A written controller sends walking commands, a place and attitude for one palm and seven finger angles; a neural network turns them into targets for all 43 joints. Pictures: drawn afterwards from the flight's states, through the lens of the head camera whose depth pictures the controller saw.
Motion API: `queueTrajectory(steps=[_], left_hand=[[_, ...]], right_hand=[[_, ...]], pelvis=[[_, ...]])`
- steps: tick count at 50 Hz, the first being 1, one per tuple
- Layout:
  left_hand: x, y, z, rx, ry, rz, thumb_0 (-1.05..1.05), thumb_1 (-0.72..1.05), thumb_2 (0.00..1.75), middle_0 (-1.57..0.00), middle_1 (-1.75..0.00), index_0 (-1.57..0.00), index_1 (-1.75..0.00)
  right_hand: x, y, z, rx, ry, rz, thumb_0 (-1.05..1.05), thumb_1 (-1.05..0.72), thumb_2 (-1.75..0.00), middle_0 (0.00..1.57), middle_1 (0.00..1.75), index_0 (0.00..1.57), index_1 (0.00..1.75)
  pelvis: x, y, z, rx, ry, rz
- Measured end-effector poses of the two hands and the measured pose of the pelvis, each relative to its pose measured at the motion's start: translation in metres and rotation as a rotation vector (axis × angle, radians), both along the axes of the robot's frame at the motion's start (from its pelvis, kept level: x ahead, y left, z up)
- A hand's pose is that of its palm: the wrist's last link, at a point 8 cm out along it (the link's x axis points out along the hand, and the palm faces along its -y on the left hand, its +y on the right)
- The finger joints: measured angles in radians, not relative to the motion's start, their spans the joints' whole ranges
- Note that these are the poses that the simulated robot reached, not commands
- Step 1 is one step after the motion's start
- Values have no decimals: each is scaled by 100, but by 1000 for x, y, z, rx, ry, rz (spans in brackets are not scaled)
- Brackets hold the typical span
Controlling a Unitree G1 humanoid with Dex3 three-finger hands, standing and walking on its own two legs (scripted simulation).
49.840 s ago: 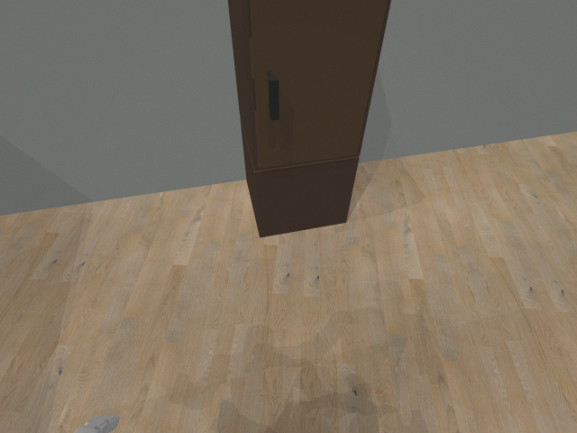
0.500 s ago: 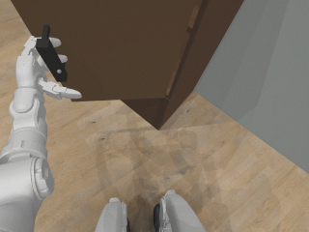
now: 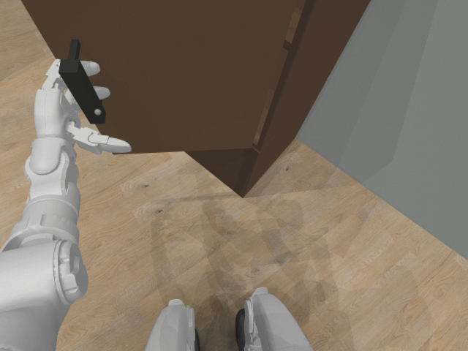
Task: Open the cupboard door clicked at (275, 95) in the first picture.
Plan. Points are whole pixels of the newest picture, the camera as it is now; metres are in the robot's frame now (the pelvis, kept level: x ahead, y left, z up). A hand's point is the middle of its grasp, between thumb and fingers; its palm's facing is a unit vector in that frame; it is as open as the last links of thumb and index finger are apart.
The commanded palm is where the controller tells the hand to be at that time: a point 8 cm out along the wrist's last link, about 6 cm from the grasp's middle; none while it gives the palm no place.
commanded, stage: close the thumb around the handle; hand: left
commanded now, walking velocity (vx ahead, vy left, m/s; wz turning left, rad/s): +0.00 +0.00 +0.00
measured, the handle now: (86, 84) +0.55 +0.22 +0.05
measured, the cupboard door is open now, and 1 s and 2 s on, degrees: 46 46 88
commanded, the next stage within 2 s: pull the door open along its arc in 0.80 s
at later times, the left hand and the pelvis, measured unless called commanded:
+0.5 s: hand (99, 112) +0.49 +0.19 +0.04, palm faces +0.06 -1.00 -0.02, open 9.6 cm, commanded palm +0.47 +0.23 +0.05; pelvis +0.00 +0.00 +0.00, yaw +0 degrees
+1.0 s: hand (99, 113) +0.49 +0.19 +0.05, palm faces +0.07 -1.00 -0.02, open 6.0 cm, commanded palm +0.46 +0.23 +0.05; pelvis +0.00 +0.00 +0.00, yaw +0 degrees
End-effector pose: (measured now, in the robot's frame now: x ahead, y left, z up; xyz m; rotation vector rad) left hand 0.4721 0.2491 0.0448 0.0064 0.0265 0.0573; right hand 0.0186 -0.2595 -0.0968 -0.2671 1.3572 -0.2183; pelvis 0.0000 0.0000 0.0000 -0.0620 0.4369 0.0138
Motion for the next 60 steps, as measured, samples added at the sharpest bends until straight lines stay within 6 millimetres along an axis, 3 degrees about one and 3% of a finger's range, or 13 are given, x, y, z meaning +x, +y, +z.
queueTrajectory(steps=[9,14,36,52,60], left_hand=[[-6,-1,5,5,-13,-5,-1,-49,31,-30,-120,-30,-121],[-4,-3,1,0,2,-5,-1,-37,36,-31,-121,-31,-122],[-4,-4,4,9,-1,19,1,69,81,-37,-133,-36,-133],[-7,-5,4,9,-7,16,1,70,78,-35,-135,-33,-135],[-34,-10,4,8,-9,2,1,69,73,-34,-134,-33,-135]], right_hand=[[1,1,2,-1,-9,3,0,-90,-90,20,30,21,30],[1,1,1,-6,-15,9,0,-90,-90,20,30,21,30],[0,2,0,11,4,2,0,-90,-90,20,30,21,30],[11,-5,2,4,-22,-3,0,-91,-90,20,30,21,30],[26,-1,7,38,-67,-18,0,-91,-90,20,30,21,30]], pelvis=[[-1,2,1,-2,-11,4],[-3,2,0,-2,-11,7],[1,1,2,0,-10,5],[5,-3,4,7,-12,-3],[12,-3,13,15,-29,-17]])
